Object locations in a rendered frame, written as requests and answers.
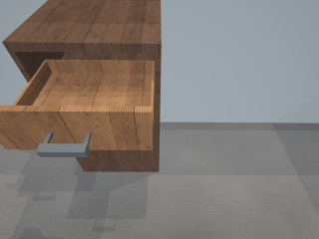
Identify handle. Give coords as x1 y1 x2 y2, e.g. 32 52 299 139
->
36 131 92 157

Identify drawer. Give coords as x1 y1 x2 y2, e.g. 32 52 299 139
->
0 59 156 150

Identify cabinet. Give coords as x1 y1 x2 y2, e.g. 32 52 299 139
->
2 0 161 172

